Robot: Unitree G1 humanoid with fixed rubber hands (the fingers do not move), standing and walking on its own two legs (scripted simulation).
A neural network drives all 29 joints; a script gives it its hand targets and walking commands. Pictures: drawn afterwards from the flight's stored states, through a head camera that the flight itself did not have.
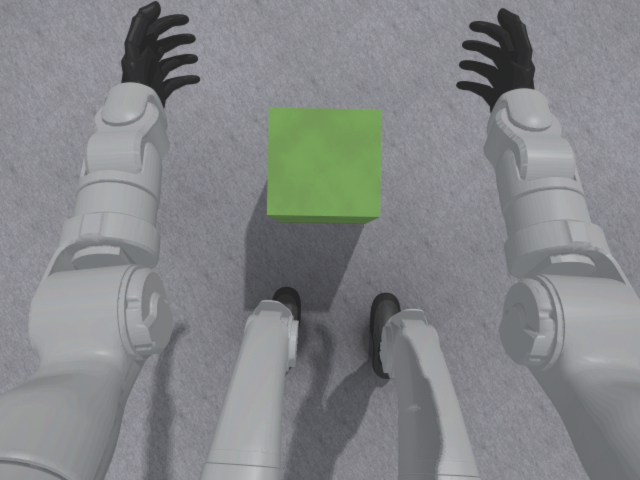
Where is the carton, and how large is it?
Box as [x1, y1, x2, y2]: [267, 108, 381, 223]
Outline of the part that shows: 269,108 267,179 268,215 281,222 365,223 379,216 381,110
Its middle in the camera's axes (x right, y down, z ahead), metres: +0.00 -0.14 +0.85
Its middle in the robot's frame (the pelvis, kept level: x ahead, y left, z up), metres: +0.50 +0.04 -0.52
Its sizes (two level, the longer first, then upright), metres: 0.210 0.200 0.250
